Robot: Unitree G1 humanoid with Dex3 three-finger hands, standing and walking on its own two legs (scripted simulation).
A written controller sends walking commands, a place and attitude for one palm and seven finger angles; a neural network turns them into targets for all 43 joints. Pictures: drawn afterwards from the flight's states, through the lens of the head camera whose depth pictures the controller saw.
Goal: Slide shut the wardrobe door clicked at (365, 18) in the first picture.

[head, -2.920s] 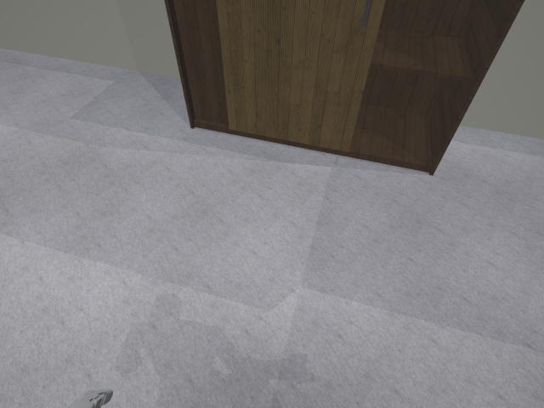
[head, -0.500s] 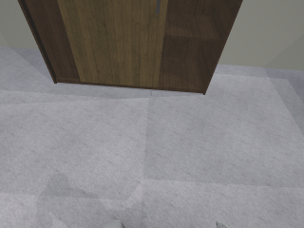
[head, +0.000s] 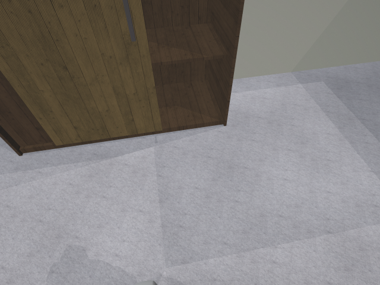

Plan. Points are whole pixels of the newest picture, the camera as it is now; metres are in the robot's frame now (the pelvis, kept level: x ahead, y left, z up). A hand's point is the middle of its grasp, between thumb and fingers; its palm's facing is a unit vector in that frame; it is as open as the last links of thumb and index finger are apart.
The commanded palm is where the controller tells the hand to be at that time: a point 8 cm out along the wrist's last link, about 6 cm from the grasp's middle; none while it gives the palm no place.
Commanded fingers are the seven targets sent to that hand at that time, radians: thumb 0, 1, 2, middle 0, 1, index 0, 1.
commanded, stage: walk to a spot facing it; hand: left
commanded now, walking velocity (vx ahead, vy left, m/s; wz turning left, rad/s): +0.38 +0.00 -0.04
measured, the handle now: out of the picture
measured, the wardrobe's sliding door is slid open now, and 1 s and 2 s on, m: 0.45 0.45 0.45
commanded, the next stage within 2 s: turn to face it in 0.64 s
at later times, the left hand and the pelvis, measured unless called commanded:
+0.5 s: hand (107, 250) +0.23 +0.24 -0.17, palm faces -0.03 -0.99 -0.14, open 7.4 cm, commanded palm none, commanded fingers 0.00 0.90 0.90 -0.20 -0.30 -0.20 -0.30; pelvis +0.22 +0.06 +0.01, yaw -6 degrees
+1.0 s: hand (167, 153) +0.54 +0.10 -0.15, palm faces -0.19 -0.96 -0.19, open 7.3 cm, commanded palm none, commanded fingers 0.00 0.90 0.90 -0.20 -0.30 -0.20 -0.30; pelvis +0.38 -0.03 +0.00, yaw -10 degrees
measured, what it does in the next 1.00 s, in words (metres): walks ahead: left foot, then right foot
